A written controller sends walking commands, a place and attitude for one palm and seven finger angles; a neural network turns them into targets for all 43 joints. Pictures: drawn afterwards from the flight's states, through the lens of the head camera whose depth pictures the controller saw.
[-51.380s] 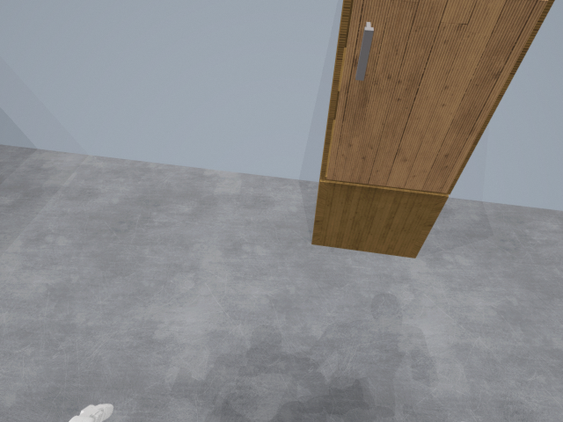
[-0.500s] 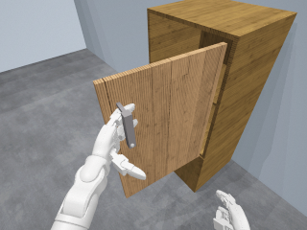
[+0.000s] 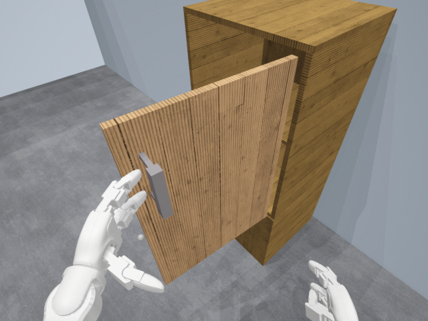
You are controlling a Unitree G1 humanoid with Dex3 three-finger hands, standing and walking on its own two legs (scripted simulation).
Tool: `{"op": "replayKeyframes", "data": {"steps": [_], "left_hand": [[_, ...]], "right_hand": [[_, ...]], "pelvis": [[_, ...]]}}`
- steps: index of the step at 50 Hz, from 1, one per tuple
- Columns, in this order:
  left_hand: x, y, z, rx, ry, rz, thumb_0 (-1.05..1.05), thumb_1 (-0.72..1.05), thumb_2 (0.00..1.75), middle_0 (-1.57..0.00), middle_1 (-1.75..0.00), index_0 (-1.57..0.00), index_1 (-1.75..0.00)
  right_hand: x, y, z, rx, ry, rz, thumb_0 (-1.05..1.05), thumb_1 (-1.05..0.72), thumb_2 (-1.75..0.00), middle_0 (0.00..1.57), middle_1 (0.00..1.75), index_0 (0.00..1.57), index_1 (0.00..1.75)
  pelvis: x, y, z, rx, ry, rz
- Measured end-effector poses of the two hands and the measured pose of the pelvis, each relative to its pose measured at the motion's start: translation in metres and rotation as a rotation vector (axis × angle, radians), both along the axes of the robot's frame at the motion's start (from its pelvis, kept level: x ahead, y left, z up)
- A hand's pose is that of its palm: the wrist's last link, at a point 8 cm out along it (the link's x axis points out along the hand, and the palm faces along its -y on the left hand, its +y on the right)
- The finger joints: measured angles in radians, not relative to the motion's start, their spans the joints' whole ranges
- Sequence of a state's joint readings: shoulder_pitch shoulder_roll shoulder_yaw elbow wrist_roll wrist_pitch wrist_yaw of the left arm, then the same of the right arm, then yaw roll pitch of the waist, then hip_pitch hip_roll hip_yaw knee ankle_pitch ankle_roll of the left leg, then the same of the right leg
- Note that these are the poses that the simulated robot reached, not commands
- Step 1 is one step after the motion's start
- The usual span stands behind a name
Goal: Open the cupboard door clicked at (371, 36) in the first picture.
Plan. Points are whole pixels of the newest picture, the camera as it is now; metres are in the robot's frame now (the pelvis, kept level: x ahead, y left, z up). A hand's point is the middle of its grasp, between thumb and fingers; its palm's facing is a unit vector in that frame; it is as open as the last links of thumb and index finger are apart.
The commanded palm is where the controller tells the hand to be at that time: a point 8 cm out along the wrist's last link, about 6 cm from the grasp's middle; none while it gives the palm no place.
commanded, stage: slide the hand sideways off the handle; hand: left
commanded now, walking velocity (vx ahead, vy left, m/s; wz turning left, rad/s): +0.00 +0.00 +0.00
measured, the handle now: (155, 185) +0.31 +0.14 +0.13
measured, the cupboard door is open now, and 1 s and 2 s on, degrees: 84 84 84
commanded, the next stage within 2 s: draw the hand back to the body in 0.42 s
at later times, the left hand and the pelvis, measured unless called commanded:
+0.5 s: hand (101, 262) +0.17 +0.19 +0.12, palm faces +0.04 -0.99 -0.09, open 16.3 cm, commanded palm +0.14 +0.23 +0.12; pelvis +0.00 +0.00 -0.01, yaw +2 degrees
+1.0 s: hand (77, 249) +0.18 +0.22 +0.13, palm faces +0.04 -0.99 -0.11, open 16.3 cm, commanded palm +0.14 +0.27 +0.14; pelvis +0.00 +0.03 +0.00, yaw +1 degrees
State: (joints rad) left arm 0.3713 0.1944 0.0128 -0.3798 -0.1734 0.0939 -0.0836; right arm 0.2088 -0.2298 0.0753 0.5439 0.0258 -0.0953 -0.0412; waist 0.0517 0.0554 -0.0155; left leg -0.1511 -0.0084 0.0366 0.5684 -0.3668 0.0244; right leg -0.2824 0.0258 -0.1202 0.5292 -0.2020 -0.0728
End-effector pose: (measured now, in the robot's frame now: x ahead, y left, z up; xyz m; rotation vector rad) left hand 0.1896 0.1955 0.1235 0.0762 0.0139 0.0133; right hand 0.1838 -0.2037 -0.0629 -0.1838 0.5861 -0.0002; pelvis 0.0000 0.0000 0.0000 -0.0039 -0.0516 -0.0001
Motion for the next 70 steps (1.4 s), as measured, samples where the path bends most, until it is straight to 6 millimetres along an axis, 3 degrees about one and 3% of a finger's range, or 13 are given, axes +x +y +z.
{"op": "replayKeyframes", "data": {"steps": [10, 23, 32, 41, 50, 53, 58, 70], "left_hand": [[-0.017, 0.015, 0.002, 0.02, -0.012, 0.012, -0.02, -0.5, 0.3, -0.17, -0.31, -0.15, -0.31], [-0.042, 0.047, -0.004, 0.026, -0.011, 0.044, -0.02, -0.5, 0.3, -0.15, -0.3, -0.15, -0.3], [-0.035, 0.043, -0.003, 0.015, -0.041, -0.016, -0.02, -0.5, 0.3, -0.15, -0.3, -0.15, -0.3], [-0.035, 0.065, 0.011, 0.034, -0.056, 0.016, -0.02, -0.5, 0.3, -0.15, -0.3, -0.15, -0.3], [-0.034, 0.081, 0.012, 0.036, -0.029, 0.023, -0.02, -0.49, 0.3, -0.15, -0.3, -0.15, -0.3], [-0.034, 0.085, 0.019, 0.089, -0.047, 0.046, -0.02, -0.45, 0.32, -0.15, -0.3, -0.15, -0.3], [-0.041, 0.095, 0.028, 0.236, -0.092, 0.225, -0.02, -0.34, 0.37, -0.16, -0.3, -0.16, -0.3], [-0.037, 0.106, 0.041, 0.355, -0.129, 0.356, -0.01, 0.04, 0.53, -0.17, -0.3, -0.18, -0.3]], "right_hand": [[0.009, -0.007, 0.002, 0.003, -0.062, 0.009, 0.01, -0.9, -0.9, 0.2, 0.3, 0.2, 0.3], [0.005, -0.004, 0.002, -0.014, -0.098, 0.026, 0.01, -0.9, -0.9, 0.2, 0.3, 0.2, 0.3], [0.001, 0.014, 0.006, -0.007, -0.138, 0.037, 0.01, -0.9, -0.9, 0.2, 0.3, 0.2, 0.3], [0.0, 0.034, 0.007, 0.015, -0.132, 0.045, 0.01, -0.9, -0.9, 0.2, 0.3, 0.2, 0.3], [0.009, 0.037, 0.012, -0.005, -0.138, 0.058, 0.01, -0.9, -0.9, 0.21, 0.3, 0.2, 0.3], [0.012, 0.037, 0.014, -0.016, -0.145, 0.062, 0.01, -0.9, -0.9, 0.21, 0.3, 0.2, 0.3], [0.011, 0.033, 0.015, -0.039, -0.111, 0.045, 0.01, -0.9, -0.9, 0.21, 0.3, 0.2, 0.3], [0.004, 0.024, -0.004, -0.057, 0.037, 0.015, 0.01, -0.9, -0.9, 0.2, 0.3, 0.2, 0.3]], "pelvis": [[0.004, -0.005, -0.003, -0.004, 0.018, 0.01], [-0.002, 0.001, -0.006, -0.019, 0.022, 0.027], [-0.006, 0.014, -0.007, -0.019, 0.016, 0.027], [-0.002, 0.024, -0.005, -0.019, 0.008, 0.019], [0.0, 0.03, -0.003, -0.024, 0.005, 0.023], [0.002, 0.03, -0.003, -0.025, 0.0, 0.021], [0.005, 0.03, 0.001, -0.022, -0.016, 0.01], [0.014, 0.03, 0.008, -0.018, -0.032, 0.009]]}}
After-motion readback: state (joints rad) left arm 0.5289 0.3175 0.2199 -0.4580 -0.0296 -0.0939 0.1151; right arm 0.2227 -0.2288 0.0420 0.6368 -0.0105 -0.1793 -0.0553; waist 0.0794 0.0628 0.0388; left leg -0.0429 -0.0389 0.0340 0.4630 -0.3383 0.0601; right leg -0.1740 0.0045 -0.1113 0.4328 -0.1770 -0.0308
